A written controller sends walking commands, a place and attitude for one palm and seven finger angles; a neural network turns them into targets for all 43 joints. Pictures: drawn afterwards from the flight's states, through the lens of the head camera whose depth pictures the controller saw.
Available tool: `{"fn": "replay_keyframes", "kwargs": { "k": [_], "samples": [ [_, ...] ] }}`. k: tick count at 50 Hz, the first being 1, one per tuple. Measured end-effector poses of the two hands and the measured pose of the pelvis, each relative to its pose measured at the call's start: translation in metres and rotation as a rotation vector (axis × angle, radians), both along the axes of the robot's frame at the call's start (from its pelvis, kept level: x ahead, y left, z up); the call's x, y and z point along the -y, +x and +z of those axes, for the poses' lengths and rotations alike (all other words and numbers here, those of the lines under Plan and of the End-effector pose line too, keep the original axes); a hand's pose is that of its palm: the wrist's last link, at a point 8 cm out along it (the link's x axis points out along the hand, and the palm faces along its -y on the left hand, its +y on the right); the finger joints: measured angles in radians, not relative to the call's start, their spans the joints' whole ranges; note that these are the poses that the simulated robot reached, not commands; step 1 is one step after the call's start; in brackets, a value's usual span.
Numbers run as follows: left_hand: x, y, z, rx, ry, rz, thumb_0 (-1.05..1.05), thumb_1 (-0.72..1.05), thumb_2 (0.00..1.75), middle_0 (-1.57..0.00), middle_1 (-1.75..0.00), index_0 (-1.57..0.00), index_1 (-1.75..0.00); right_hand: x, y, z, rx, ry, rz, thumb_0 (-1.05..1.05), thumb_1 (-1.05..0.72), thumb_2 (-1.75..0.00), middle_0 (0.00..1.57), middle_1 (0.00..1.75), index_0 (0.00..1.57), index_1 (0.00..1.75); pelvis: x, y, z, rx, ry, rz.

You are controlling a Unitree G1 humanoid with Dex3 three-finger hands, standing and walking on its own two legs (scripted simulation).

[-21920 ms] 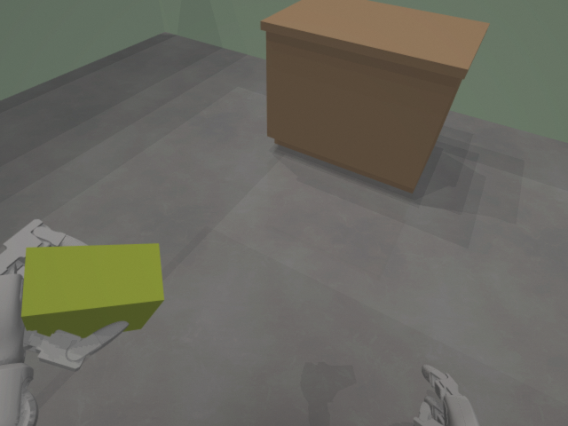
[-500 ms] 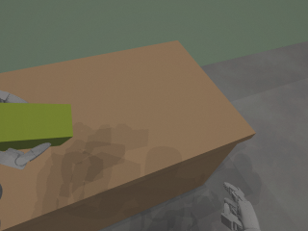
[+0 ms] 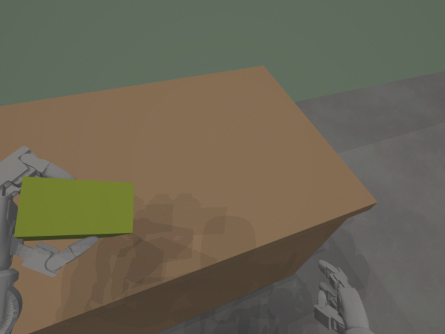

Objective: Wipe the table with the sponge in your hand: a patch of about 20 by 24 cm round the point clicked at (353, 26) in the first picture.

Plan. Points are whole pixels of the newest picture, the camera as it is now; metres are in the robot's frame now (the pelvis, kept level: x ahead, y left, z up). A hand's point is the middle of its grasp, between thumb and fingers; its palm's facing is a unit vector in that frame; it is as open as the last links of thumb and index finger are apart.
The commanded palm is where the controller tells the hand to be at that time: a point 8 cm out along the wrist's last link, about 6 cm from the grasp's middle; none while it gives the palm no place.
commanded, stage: come to a stop and stand still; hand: left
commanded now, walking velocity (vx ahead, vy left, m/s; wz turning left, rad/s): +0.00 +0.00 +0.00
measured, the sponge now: (91, 213) +0.24 +0.21 +0.14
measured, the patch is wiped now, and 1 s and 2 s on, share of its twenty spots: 0.00 0.00 0.00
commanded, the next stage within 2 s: look again from close up in 0.18 s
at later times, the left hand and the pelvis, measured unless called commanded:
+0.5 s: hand (57, 217) +0.22 +0.24 +0.15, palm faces +0.35 -0.85 -0.38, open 10.3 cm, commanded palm +0.16 +0.27 +0.17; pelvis +0.00 -0.01 +0.00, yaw +0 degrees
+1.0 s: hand (83, 238) +0.21 +0.21 +0.13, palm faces +0.18 -0.76 -0.63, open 10.3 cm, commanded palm +0.17 +0.26 +0.18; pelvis -0.01 -0.04 -0.01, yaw +1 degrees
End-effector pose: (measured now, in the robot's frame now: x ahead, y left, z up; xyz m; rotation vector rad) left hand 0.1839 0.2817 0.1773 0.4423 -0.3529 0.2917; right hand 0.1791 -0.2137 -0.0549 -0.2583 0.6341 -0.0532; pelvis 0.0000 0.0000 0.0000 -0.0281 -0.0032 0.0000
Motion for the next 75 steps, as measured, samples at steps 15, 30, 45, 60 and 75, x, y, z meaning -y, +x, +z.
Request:
{"fn": "replay_keyframes", "kwargs": {
  "k": [15, 30, 45, 60, 75],
  "samples": [
    [-0.003, -0.005, -0.013, -0.080, -0.031, 0.045, -0.01, -0.51, 1.03, -0.72, -1.34, -0.73, -1.33, 0.003, -0.007, -0.006, -0.055, -0.009, 0.000, 0.01, -0.90, -0.90, 0.20, 0.30, 0.20, 0.30, 0.003, 0.000, 0.001, 0.000, -0.002, 0.007],
    [0.005, -0.002, -0.011, -0.100, -0.013, 0.039, -0.01, -0.51, 1.03, -0.72, -1.34, -0.73, -1.33, 0.022, -0.017, -0.007, -0.058, -0.008, -0.051, 0.01, -0.90, -0.90, 0.20, 0.30, 0.20, 0.30, 0.010, -0.001, 0.002, -0.001, 0.000, 0.003],
    [-0.003, 0.017, 0.021, -0.223, 0.081, 0.126, -0.01, -0.51, 1.03, -0.71, -1.34, -0.72, -1.33, 0.032, -0.001, -0.022, -0.022, 0.057, 0.025, 0.01, -0.90, -0.90, 0.20, 0.30, 0.21, 0.30, 0.027, -0.006, -0.005, 0.027, 0.028, 0.009],
    [0.030, -0.028, 0.018, -0.204, 0.316, 0.285, -0.01, -0.51, 1.03, -0.72, -1.33, -0.73, -1.32, 0.063, 0.018, -0.035, -0.029, 0.010, 0.085, 0.01, -0.90, -0.90, 0.20, 0.30, 0.20, 0.30, 0.074, -0.011, -0.013, 0.024, 0.030, 0.066],
    [0.088, 0.011, 0.015, -0.343, 0.533, 0.091, -0.01, -0.52, 1.03, -0.72, -1.33, -0.73, -1.32, 0.103, 0.015, -0.046, -0.045, 0.031, -0.053, 0.01, -0.90, -0.90, 0.20, 0.30, 0.20, 0.30, 0.088, 0.007, -0.014, 0.001, 0.050, 0.012]
  ]
}}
